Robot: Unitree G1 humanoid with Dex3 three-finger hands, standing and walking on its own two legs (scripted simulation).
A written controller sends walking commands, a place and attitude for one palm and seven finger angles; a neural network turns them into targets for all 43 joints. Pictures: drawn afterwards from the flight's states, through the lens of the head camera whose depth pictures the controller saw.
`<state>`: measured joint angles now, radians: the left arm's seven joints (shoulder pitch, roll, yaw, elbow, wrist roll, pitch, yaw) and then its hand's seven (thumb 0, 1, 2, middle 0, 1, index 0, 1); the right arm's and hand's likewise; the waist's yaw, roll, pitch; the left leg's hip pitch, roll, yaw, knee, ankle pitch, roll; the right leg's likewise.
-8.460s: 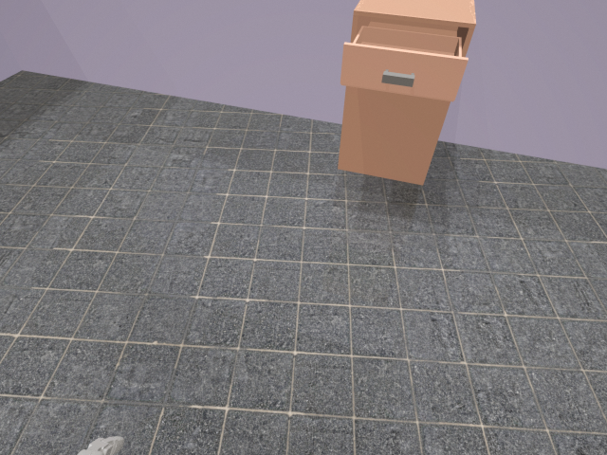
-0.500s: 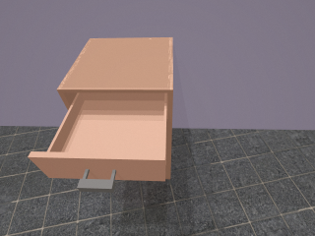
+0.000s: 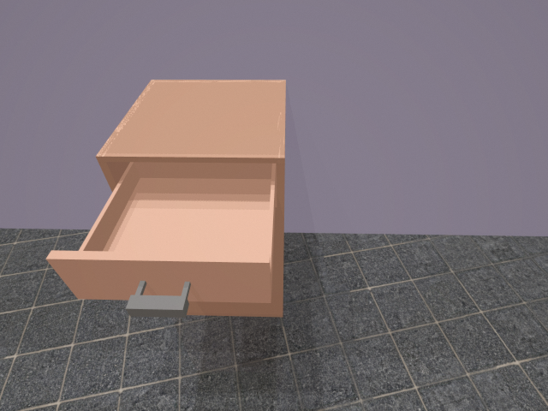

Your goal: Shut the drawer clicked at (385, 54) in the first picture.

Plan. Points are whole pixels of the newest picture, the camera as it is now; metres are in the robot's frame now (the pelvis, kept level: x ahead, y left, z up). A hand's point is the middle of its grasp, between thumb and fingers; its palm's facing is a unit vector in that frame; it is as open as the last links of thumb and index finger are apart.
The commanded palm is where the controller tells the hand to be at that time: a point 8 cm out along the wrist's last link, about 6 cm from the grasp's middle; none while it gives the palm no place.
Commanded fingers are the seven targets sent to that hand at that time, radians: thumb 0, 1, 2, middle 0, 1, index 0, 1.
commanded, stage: come to a stop and stand still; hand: left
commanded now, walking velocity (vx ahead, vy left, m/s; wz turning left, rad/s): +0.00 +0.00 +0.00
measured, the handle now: (161, 295) +0.34 +0.24 -0.08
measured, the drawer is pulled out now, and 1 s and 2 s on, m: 0.29 0.29 0.29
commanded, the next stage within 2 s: look again from close up in 1.22 s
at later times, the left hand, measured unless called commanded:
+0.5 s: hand out of the picture -0.01 +0.17 -0.17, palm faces +0.05 -0.99 -0.16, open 7.4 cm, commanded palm none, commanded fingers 0.00 0.90 0.90 -0.20 -0.30 -0.20 -0.30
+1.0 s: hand out of the picture +0.03 +0.18 -0.17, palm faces +0.03 -0.98 -0.18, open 7.3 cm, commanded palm none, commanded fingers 0.00 0.90 0.90 -0.20 -0.30 -0.20 -0.30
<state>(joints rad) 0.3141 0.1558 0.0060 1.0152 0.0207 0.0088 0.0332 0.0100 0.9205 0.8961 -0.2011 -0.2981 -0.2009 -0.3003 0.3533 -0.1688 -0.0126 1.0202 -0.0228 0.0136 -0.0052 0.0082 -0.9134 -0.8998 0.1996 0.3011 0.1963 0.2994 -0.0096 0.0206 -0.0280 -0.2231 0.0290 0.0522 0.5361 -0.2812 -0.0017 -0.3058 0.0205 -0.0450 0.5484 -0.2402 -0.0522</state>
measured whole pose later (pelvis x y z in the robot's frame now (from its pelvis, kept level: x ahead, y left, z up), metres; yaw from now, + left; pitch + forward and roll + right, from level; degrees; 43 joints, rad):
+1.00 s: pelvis +0.05 +0.02 +0.01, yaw +0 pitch -1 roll +0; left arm 0.32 0.12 -0.01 1.11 0.01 -0.02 0.04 0.01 0.92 0.90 -0.20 -0.30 -0.20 -0.30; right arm 0.31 -0.13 0.02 1.13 0.00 -0.03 -0.03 0.01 -0.91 -0.90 0.20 0.30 0.20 0.30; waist 0.00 0.00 0.02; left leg -0.12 0.00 0.06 0.44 -0.29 0.01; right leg -0.22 0.01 -0.02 0.48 -0.23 -0.02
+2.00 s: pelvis +0.03 +0.01 +0.00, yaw +1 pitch -1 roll +0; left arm 0.53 0.18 -0.01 0.45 -0.12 0.03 0.14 0.07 0.99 0.90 -0.22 -0.32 -0.22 -0.32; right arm 0.40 -0.17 0.01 0.97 0.04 -0.20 -0.07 0.02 -0.92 -0.90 0.20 0.30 0.20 0.30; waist -0.01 0.03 0.00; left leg -0.18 0.01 0.03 0.50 -0.30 0.00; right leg -0.26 0.01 -0.04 0.52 -0.24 -0.04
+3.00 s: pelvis +0.01 +0.03 -0.08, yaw +3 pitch +13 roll -2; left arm 0.73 0.20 0.01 -0.27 -0.19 -0.43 -0.23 0.02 0.91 0.90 -1.15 -1.33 -1.15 -1.33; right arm 0.23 -0.25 -0.05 0.49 0.05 -0.23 -0.03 0.02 -0.91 -0.90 0.20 0.30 0.20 0.30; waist -0.01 0.02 -0.13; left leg -0.82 0.00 -0.02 1.15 -0.56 0.03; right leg -0.85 -0.02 -0.09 1.08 -0.46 -0.02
